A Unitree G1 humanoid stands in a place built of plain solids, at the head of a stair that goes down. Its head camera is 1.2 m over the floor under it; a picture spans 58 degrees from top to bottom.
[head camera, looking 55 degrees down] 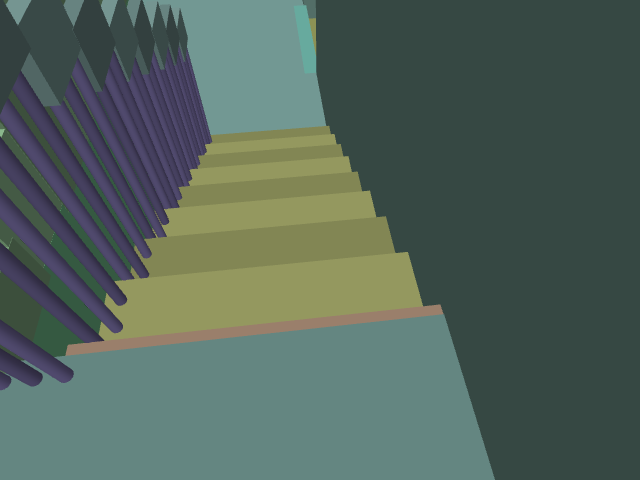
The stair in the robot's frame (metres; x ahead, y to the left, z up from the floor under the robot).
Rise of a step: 0.17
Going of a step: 0.31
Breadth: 1.11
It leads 7 degrees to the left of straight ahead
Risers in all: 9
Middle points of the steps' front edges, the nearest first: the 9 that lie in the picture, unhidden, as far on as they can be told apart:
0.54 0.18 0.00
0.84 0.22 -0.17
1.15 0.25 -0.34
1.46 0.29 -0.52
1.76 0.32 -0.69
2.07 0.36 -0.86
2.37 0.40 -1.03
2.68 0.43 -1.20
2.98 0.47 -1.38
